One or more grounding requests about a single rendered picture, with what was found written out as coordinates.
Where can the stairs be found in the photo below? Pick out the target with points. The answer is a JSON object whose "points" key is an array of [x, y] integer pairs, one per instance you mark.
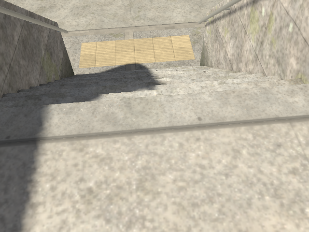
{"points": [[105, 86]]}

